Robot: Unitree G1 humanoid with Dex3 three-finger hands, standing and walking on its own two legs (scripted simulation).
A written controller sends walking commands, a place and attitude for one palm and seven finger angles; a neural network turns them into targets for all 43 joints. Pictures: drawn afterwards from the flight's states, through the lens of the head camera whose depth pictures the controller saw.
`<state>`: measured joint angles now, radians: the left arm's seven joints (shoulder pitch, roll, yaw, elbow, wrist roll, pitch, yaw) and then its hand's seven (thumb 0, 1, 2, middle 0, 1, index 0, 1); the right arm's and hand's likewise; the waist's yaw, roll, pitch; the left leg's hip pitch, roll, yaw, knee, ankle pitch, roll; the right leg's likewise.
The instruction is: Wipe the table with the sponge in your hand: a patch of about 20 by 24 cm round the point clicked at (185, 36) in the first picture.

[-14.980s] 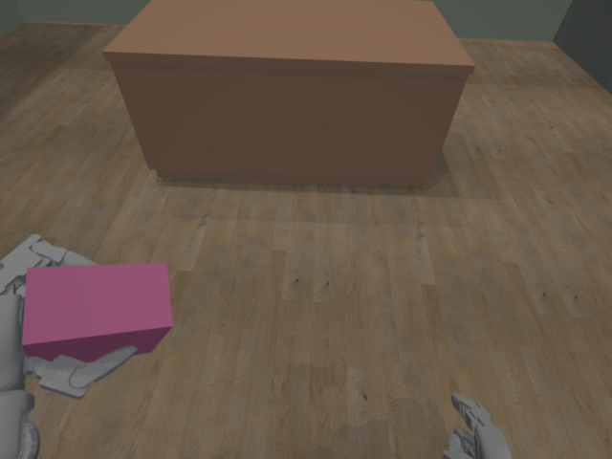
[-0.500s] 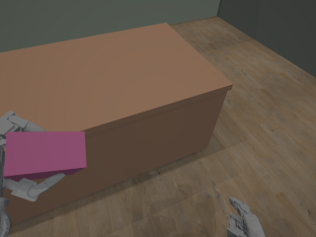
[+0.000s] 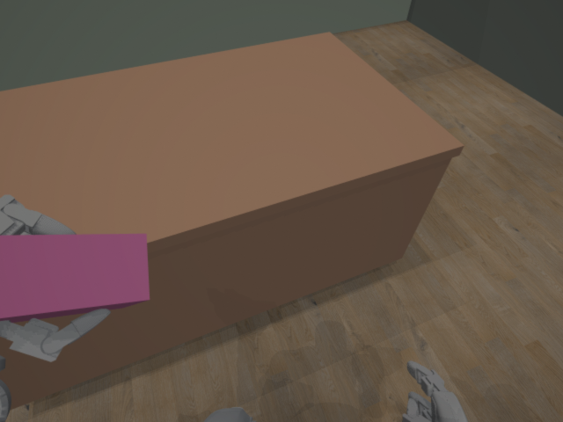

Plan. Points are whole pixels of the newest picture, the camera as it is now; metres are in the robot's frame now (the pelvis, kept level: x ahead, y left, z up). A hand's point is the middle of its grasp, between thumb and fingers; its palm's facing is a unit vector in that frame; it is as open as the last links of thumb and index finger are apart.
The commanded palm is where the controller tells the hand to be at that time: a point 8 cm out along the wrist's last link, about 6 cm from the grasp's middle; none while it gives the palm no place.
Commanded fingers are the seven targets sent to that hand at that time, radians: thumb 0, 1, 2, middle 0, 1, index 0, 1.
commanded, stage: shuffle to correct the standing spot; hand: left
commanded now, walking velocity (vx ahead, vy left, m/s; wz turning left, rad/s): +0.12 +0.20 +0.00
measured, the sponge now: (93, 277) +0.23 +0.21 +0.17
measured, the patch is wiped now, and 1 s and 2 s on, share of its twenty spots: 0.00 0.00 0.00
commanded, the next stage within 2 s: none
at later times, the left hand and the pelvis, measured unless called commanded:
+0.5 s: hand out of the picture +0.20 +0.34 +0.19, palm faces +0.41 -0.80 -0.44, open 10.5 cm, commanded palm +0.16 +0.38 +0.19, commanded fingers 0.00 0.10 1.30 -1.20 -1.60 -1.20 -1.60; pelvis -0.01 +0.10 +0.01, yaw +0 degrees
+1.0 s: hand out of the picture +0.22 +0.45 +0.19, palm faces +0.41 -0.78 -0.47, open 10.5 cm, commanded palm +0.17 +0.49 +0.19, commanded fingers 0.00 0.10 1.30 -1.20 -1.60 -1.20 -1.60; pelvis +0.02 +0.21 +0.01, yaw +1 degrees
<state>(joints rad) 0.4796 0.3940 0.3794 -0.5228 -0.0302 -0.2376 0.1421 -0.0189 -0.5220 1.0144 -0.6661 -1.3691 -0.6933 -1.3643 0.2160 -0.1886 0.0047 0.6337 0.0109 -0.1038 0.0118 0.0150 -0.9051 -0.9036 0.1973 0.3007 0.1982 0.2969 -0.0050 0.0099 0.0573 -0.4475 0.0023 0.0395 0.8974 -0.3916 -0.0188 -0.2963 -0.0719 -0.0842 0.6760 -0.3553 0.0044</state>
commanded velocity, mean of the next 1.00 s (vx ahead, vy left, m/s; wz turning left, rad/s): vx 0.17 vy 0.20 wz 0.00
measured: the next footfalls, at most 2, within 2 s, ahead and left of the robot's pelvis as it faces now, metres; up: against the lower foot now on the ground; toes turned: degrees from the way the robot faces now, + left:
right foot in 0.34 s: +0.04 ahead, -0.01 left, +0.00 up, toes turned -8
left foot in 0.64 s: +0.09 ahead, +0.31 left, +0.00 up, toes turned +4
